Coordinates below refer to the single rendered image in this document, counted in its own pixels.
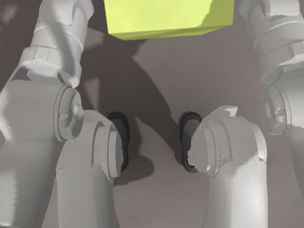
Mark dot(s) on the robot left foot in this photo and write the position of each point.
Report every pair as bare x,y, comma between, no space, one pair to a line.
122,125

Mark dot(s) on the robot left upper arm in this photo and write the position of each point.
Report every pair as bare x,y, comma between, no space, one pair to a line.
36,119

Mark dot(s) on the carton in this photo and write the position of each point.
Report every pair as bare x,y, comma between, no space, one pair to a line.
153,19

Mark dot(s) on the right robot forearm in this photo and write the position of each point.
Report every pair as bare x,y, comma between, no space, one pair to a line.
276,29

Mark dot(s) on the left robot forearm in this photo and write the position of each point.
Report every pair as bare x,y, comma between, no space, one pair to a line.
57,44

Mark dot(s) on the robot right upper arm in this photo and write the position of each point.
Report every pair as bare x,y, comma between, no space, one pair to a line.
281,113

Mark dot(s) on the robot right thigh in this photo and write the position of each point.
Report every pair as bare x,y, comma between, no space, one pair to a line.
238,196

